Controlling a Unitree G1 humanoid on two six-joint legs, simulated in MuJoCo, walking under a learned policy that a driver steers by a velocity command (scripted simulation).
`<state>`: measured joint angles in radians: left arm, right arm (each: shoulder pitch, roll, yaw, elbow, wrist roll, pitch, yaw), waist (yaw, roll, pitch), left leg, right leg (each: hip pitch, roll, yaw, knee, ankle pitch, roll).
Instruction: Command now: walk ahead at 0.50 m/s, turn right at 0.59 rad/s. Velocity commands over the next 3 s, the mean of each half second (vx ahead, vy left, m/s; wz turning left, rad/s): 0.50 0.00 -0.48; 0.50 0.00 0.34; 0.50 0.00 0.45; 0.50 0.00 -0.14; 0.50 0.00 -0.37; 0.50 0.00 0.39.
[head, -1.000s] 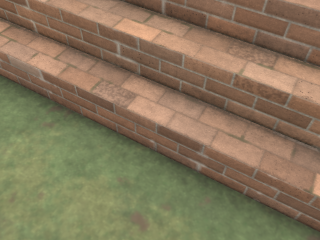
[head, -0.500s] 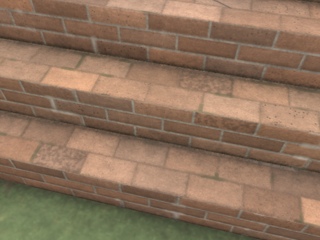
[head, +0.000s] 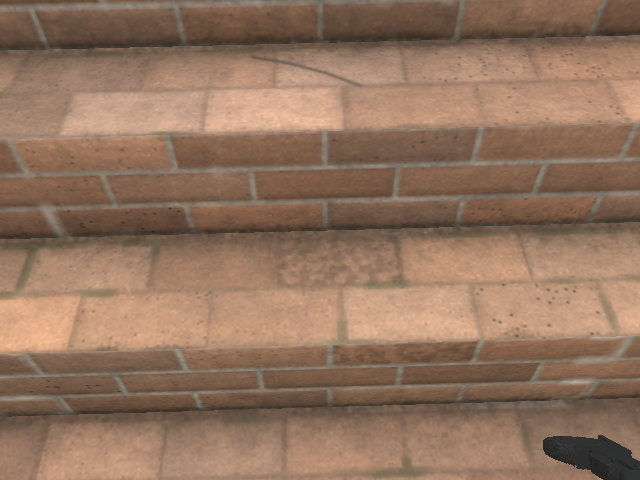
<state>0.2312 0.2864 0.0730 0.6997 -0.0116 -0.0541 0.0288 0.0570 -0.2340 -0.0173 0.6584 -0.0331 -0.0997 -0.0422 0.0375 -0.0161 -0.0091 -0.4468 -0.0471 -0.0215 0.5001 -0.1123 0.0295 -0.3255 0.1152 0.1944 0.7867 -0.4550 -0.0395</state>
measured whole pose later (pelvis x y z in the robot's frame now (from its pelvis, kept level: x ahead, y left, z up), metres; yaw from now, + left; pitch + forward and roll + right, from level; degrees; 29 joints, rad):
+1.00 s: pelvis +0.27 -0.07 +0.14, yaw +0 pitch +2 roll +0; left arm 0.10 0.26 0.01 0.72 0.03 -0.03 -0.04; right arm 0.22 -0.24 0.02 0.72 -0.05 0.03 -0.02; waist 0.00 0.01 -0.06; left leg -0.72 -0.11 0.00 1.17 -0.48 0.09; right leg -0.72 0.00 0.08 1.80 -0.09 -0.12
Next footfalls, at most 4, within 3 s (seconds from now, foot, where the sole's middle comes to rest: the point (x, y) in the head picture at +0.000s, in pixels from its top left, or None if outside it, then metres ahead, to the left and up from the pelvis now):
0.46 right None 0.21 -0.22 -0.76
0.88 left None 0.38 0.00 -0.54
1.50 right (533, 470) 0.43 -0.30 -0.54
1.82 left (357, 304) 0.60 0.00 -0.32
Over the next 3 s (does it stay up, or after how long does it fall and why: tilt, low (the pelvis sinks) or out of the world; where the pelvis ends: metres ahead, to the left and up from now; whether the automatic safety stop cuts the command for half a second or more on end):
stays up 0.89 -0.43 0.68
